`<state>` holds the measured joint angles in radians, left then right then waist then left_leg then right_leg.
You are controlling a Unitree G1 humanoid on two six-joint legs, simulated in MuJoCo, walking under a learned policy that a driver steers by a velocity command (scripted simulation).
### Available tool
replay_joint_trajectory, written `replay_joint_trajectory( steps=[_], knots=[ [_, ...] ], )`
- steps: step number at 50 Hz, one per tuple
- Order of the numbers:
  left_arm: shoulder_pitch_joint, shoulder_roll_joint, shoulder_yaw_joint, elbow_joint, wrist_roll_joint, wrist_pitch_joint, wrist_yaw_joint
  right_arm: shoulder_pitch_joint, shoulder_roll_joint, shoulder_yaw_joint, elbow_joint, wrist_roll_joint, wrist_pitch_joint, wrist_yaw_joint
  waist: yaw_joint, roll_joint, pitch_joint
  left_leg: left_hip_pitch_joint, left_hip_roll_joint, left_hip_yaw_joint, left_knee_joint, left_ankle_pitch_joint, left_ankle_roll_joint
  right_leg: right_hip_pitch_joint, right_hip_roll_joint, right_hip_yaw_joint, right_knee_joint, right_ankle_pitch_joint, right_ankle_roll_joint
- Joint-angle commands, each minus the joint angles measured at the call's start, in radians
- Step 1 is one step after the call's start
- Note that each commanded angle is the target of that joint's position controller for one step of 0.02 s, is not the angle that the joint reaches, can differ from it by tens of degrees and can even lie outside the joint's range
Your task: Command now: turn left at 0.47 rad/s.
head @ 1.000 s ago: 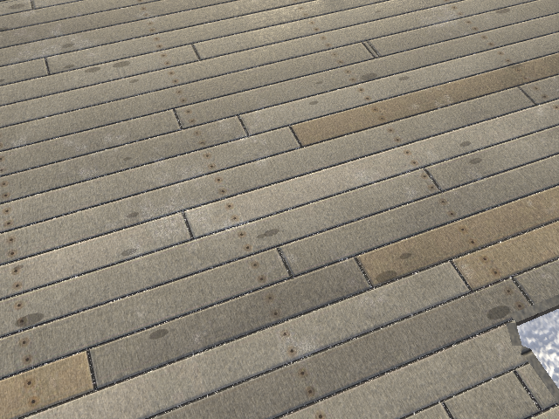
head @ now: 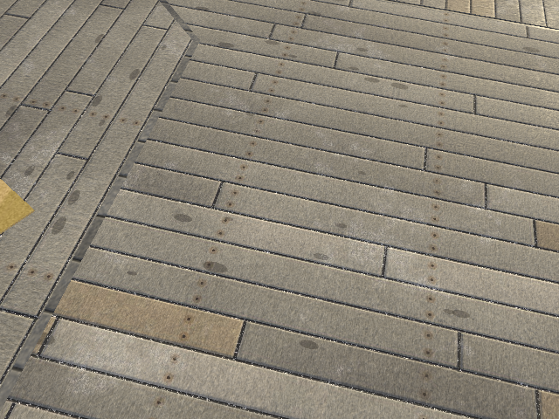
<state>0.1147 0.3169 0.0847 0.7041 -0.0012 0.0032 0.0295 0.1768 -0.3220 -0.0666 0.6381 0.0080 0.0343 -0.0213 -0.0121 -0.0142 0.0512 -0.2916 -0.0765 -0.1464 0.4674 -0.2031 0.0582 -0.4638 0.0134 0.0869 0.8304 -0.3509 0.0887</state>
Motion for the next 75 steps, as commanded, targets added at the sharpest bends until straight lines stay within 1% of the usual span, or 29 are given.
replay_joint_trajectory(
  steps=[1,5,7,8,9,10,13,19,23,25,26,27,28,31,35,39,44,47,49,50,51,52,53,55,59,65,70,73,75],
  knots=[
    [-0.013,0.085,0.019,-0.070,-0.006,-0.020,-0.009,-0.024,-0.174,-0.048,-0.070,-0.005,-0.007,0.000,-0.014,0.171,-0.137,0.130,0.254,-0.278,-0.085,0.245,0.174,0.025,0.001,-0.006,-0.080,-0.012,-0.006],
    [0.017,0.074,0.015,-0.071,-0.009,-0.034,-0.028,-0.045,-0.150,-0.033,-0.065,0.002,0.000,0.006,0.005,0.169,-0.142,0.129,0.234,-0.311,-0.030,0.316,0.151,0.146,0.002,-0.028,-0.274,0.040,-0.037],
    [0.051,0.083,0.014,-0.065,0.010,-0.043,-0.032,-0.030,-0.111,-0.017,-0.060,0.003,-0.002,0.002,0.025,0.123,-0.143,0.055,0.176,-0.282,0.005,0.175,0.071,0.312,-0.057,0.006,-0.474,0.293,-0.079],
    [0.054,0.142,0.020,-0.083,0.029,-0.042,-0.026,0.015,-0.069,-0.004,-0.057,-0.020,-0.009,0.002,-0.010,-0.037,-0.167,-0.017,0.093,-0.178,0.140,-0.027,0.009,0.394,-0.221,0.155,-0.492,0.485,-0.137],
    [0.029,0.144,0.012,-0.064,0.047,-0.039,-0.028,0.040,-0.068,-0.005,-0.063,-0.013,-0.016,0.003,-0.057,-0.211,-0.135,-0.090,-0.008,-0.037,0.185,-0.297,-0.042,0.335,-0.320,0.293,-0.511,0.461,-0.280],
    [0.018,0.087,-0.002,-0.076,0.034,-0.044,-0.028,0.014,-0.115,-0.014,-0.058,-0.024,-0.020,-0.001,-0.015,-0.191,-0.123,-0.100,0.032,-0.005,0.274,-0.358,-0.084,0.308,-0.343,0.338,-0.564,0.237,-0.336],
    [0.114,0.160,0.019,-0.034,-0.004,-0.045,-0.015,-0.058,-0.138,-0.033,-0.061,-0.004,-0.026,0.004,0.051,-0.167,-0.014,-0.334,0.063,0.047,0.492,-0.307,-0.115,0.383,-0.308,0.376,-0.642,-0.226,-0.307],
    [0.153,0.137,0.013,-0.031,-0.013,-0.042,-0.009,-0.098,-0.023,0.003,-0.053,0.007,-0.085,0.037,0.078,-0.159,-0.019,-0.188,0.077,0.160,0.244,-0.183,-0.088,0.347,-0.203,0.167,-0.648,-0.026,-0.276],
    [0.163,0.155,0.014,-0.027,-0.031,-0.035,-0.028,-0.011,-0.048,-0.006,-0.017,0.016,-0.100,0.049,0.023,-0.138,-0.032,0.081,0.044,0.209,-0.004,-0.017,-0.050,0.212,-0.215,0.142,-0.592,-0.014,-0.277],
    [0.158,0.088,-0.010,-0.027,-0.020,-0.044,-0.034,0.134,-0.078,-0.021,0.025,0.022,-0.098,0.036,-0.050,-0.101,-0.081,0.326,0.082,0.150,-0.041,-0.007,-0.022,0.076,-0.176,0.098,-0.470,-0.025,-0.216],
    [0.119,0.004,-0.038,-0.052,0.001,-0.055,-0.042,0.262,-0.140,-0.035,0.039,0.013,-0.099,0.023,-0.102,0.067,-0.135,0.467,0.275,-0.104,-0.124,-0.109,0.036,-0.057,-0.082,-0.013,-0.164,-0.075,-0.142],
    [0.102,0.016,-0.034,-0.116,-0.020,-0.075,-0.031,0.310,-0.271,-0.068,0.050,-0.005,-0.101,0.033,-0.099,0.298,-0.124,0.481,0.464,-0.492,-0.248,-0.366,0.190,-0.291,0.001,-0.075,0.104,-0.212,-0.108],
    [0.096,0.107,-0.008,-0.108,-0.038,-0.087,-0.026,0.277,-0.194,-0.047,0.046,-0.005,-0.115,0.040,-0.091,0.201,-0.053,0.425,0.472,-0.533,-0.278,-0.475,0.230,-0.370,-0.055,-0.010,0.259,-0.207,-0.115],
    [0.092,0.102,-0.003,-0.077,-0.024,-0.096,-0.042,0.180,-0.098,-0.013,0.035,-0.009,-0.125,0.042,-0.038,0.128,0.032,0.347,0.352,-0.285,-0.297,-0.242,0.171,-0.402,-0.123,-0.016,0.274,0.034,-0.132],
    [0.055,0.054,-0.015,-0.078,-0.007,-0.092,-0.059,0.178,-0.094,-0.008,0.044,-0.006,-0.122,0.032,-0.026,0.105,0.023,0.280,0.283,-0.084,-0.332,0.122,0.158,-0.333,-0.130,-0.062,0.140,0.208,-0.081],
    [-0.081,0.006,-0.040,-0.115,-0.012,-0.099,-0.069,0.221,-0.118,-0.012,0.081,0.000,-0.113,0.019,-0.065,0.100,0.042,0.225,0.250,0.030,-0.339,0.223,0.135,-0.226,-0.092,-0.099,-0.133,0.378,-0.061],
    [-0.183,0.029,-0.038,-0.152,-0.023,-0.107,-0.094,0.274,-0.141,-0.019,0.129,0.015,-0.105,0.016,-0.066,0.096,0.070,0.300,0.315,0.032,-0.311,0.265,0.119,-0.170,-0.059,-0.092,-0.287,0.401,-0.111],
    [-0.105,0.077,-0.017,-0.140,-0.015,-0.106,-0.091,0.263,-0.169,-0.029,0.140,0.013,-0.092,0.010,0.000,0.124,-0.016,0.384,0.321,0.052,-0.163,0.638,0.087,-0.021,-0.006,-0.127,-0.307,0.299,-0.164],
    [0.183,0.149,0.020,-0.070,-0.013,-0.095,-0.067,0.252,-0.151,-0.018,0.129,-0.001,-0.081,0.002,0.148,0.112,-0.221,0.228,0.251,0.106,0.213,0.735,0.035,0.429,-0.029,-0.109,-0.289,0.328,-0.234],
    [0.308,0.255,0.041,-0.054,0.015,-0.091,-0.057,0.360,-0.036,0.016,0.095,-0.015,-0.093,0.007,0.121,-0.114,-0.410,-0.143,0.120,0.137,0.627,0.256,-0.027,0.850,-0.310,0.304,-0.275,0.248,-0.373],
    [0.336,0.202,0.027,-0.035,0.001,-0.090,-0.065,0.390,-0.021,0.028,0.116,0.001,-0.114,0.014,0.117,-0.256,-0.541,-0.314,0.006,0.017,0.839,-0.356,-0.049,0.941,-0.420,0.689,-0.474,0.059,-0.452],
    [0.266,0.143,0.009,-0.038,-0.010,-0.087,-0.061,0.270,-0.121,-0.001,0.093,0.033,-0.127,0.023,0.126,-0.161,-0.351,-0.428,0.074,-0.006,0.902,-0.330,-0.041,0.809,-0.381,0.587,-0.524,-0.051,-0.396],
    [0.204,0.117,0.000,-0.041,-0.011,-0.084,-0.057,0.178,-0.129,0.000,0.065,0.044,-0.135,0.026,0.106,-0.092,-0.210,-0.442,0.125,0.037,0.866,-0.247,-0.031,0.646,-0.341,0.436,-0.545,-0.020,-0.361],
    [0.112,0.074,-0.013,-0.043,0.009,-0.092,-0.061,0.140,-0.106,-0.003,0.064,0.014,-0.128,0.020,0.031,-0.030,-0.083,-0.357,0.199,0.058,0.738,-0.124,-0.035,0.386,-0.259,0.259,-0.604,0.169,-0.333],
    [0.092,0.082,-0.007,-0.015,0.002,-0.118,-0.063,0.175,-0.049,0.007,0.081,0.002,-0.092,0.014,-0.022,-0.054,-0.046,-0.289,0.226,0.073,0.634,-0.045,-0.071,0.233,-0.227,0.127,-0.703,0.285,-0.360],
    [0.168,0.123,0.001,0.032,-0.008,-0.107,-0.043,-0.054,-0.014,0.022,0.020,-0.004,-0.117,0.027,0.052,-0.024,0.015,-0.317,0.200,0.116,0.238,0.292,-0.087,0.273,-0.170,-0.016,-0.723,0.350,-0.310],
    [0.266,0.154,0.008,0.085,-0.021,-0.080,-0.038,-0.189,-0.026,0.022,-0.032,0.010,-0.131,0.056,0.100,-0.027,0.034,-0.338,0.164,0.121,0.081,0.273,-0.058,0.437,-0.240,0.007,-0.664,0.357,-0.297],
    [0.264,0.169,0.015,0.101,-0.023,-0.060,-0.030,-0.161,-0.054,0.011,-0.037,0.008,-0.134,0.067,0.062,-0.051,0.002,-0.281,0.137,0.132,0.037,0.147,-0.018,0.533,-0.273,0.021,-0.575,0.502,-0.268],
    [0.237,0.156,0.007,0.099,-0.018,-0.049,-0.025,0.046,-0.115,-0.024,0.019,0.004,-0.134,0.057,-0.053,-0.044,-0.136,0.026,0.083,0.185,-0.004,0.144,0.033,0.495,-0.204,-0.041,-0.316,0.762,-0.225]
  ],
)
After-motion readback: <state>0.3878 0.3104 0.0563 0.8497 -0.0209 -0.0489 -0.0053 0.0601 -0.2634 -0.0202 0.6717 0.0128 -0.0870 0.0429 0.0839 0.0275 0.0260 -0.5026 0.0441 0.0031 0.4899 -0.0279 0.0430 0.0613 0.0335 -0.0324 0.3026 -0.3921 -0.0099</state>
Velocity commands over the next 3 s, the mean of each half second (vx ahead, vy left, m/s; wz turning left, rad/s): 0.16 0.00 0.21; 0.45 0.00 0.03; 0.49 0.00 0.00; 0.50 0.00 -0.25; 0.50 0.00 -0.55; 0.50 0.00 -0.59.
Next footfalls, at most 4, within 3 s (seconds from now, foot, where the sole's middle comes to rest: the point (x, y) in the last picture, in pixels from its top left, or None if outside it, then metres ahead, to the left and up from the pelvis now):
0.14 right None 0.06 -0.15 -0.78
0.50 left None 0.10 0.12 -0.78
0.98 right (309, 405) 0.47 -0.08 -0.78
1.52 left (204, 298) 0.75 0.18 -0.78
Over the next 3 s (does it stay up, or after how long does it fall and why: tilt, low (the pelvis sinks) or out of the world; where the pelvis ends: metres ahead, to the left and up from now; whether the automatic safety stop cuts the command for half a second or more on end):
stays up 1.36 -0.10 -0.01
